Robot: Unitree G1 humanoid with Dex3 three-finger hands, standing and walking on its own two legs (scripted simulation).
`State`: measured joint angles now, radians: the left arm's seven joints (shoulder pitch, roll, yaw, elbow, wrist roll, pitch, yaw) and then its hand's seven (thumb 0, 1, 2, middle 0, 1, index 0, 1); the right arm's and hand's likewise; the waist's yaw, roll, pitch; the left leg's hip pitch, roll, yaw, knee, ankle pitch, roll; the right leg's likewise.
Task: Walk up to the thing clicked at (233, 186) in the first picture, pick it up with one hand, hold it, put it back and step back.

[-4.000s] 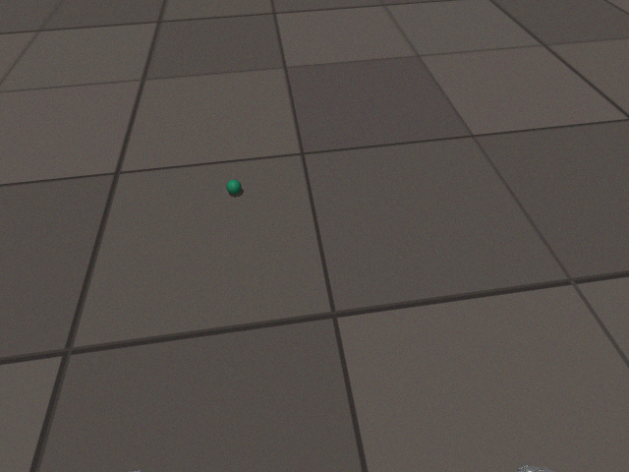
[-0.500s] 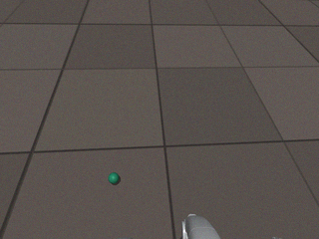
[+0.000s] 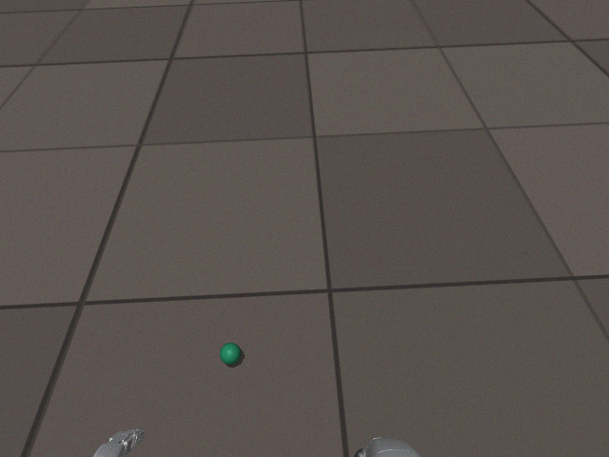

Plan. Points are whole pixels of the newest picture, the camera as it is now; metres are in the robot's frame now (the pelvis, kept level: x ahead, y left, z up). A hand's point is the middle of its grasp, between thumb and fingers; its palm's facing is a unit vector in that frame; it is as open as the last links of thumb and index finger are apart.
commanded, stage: walk up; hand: left
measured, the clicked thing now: (230, 353) +0.49 +0.28 -0.73
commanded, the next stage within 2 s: none
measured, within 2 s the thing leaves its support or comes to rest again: neither
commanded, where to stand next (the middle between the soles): +0.08 +0.00 m, yaw -1 degrees
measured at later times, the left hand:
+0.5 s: hand out of the picture +0.09 +0.26 -0.14, palm faces +0.03 -0.94 -0.34, open 7.4 cm
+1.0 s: hand out of the picture +0.11 +0.25 -0.13, palm faces +0.02 -0.94 -0.33, open 7.4 cm
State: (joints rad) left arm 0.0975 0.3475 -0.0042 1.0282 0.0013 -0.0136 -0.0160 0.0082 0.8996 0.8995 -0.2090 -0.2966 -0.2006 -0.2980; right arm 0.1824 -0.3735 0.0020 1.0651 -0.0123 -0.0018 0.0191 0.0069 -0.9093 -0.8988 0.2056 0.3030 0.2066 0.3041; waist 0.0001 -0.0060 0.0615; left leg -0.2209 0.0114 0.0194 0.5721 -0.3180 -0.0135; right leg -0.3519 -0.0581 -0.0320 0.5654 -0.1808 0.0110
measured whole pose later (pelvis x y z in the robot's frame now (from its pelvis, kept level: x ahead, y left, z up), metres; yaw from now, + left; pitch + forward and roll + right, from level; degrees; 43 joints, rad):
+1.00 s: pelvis +0.03 +0.00 +0.02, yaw +2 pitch -2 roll +0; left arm 0.06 0.33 0.01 1.15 0.01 -0.01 -0.01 0.01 0.90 0.90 -0.21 -0.30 -0.20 -0.30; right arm 0.10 -0.36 -0.01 1.15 -0.01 0.01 0.01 0.01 -0.91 -0.90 0.20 0.30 0.21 0.30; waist 0.00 0.01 0.05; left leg -0.06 0.01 -0.01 0.32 -0.23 -0.02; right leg -0.19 -0.05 -0.07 0.34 -0.12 0.02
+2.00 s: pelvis -0.01 -0.02 +0.00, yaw -1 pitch -4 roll +0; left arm 0.21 0.36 0.03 0.91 0.01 -0.03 -0.02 0.01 0.90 0.90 -0.21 -0.30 -0.20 -0.30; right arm 0.27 -0.44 -0.06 0.91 -0.01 0.01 -0.01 0.01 -0.91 -0.90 0.20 0.30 0.20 0.30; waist -0.01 0.06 0.10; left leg -0.39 -0.01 -0.09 1.01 -0.46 0.01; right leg -0.22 0.01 -0.01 0.58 -0.30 -0.02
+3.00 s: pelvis -0.03 +0.01 +0.01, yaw -1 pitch -3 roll +0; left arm 0.11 0.36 0.01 1.09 0.01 -0.01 -0.03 0.01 0.90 0.90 -0.21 -0.30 -0.20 -0.30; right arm 0.12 -0.35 -0.01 1.09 -0.02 -0.02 0.03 0.01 -0.91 -0.90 0.21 0.30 0.21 0.30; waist 0.00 -0.01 0.05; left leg -0.22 0.01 0.00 0.42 -0.20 0.00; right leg -0.12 0.00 0.02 0.43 -0.31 -0.01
